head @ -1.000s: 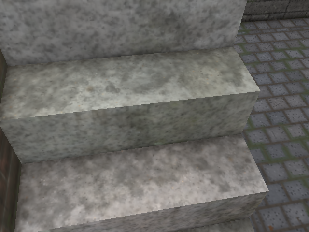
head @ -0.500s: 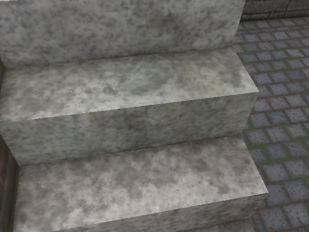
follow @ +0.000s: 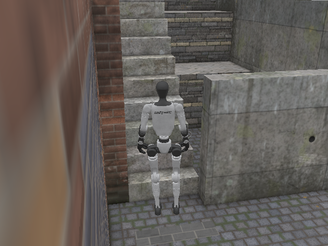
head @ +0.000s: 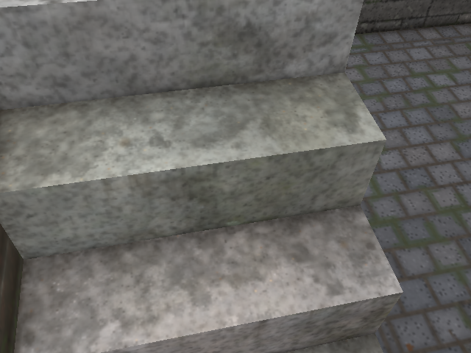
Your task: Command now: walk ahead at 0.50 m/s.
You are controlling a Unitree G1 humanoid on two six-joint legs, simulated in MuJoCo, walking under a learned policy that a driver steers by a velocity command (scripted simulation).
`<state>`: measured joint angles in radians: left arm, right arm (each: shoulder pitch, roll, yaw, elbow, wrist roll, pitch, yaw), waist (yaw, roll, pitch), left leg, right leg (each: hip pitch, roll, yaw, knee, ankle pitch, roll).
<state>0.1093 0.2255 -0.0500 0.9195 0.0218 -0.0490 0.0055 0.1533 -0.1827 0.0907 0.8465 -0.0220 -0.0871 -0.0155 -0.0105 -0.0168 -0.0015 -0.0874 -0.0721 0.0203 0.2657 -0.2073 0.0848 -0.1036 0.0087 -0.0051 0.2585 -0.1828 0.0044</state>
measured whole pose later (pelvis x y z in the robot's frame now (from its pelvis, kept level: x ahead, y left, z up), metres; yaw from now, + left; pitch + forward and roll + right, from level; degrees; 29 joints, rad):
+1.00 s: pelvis +0.00 +0.00 +0.00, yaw +0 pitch +1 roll -1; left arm 0.13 0.25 -0.06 0.94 0.02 -0.05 0.01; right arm 0.13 -0.20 0.10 0.89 -0.02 -0.08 -0.02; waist -0.01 -0.02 0.01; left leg -0.08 -0.08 0.01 0.26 -0.20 0.09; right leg -0.10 0.00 0.00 0.27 -0.19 0.01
